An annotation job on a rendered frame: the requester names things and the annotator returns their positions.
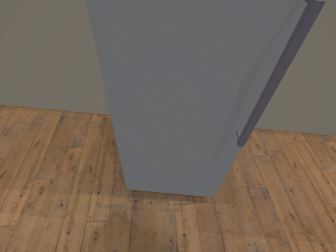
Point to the handle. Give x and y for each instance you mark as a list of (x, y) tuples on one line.
[(307, 19)]

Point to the fridge door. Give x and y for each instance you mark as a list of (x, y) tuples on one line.
[(181, 77)]

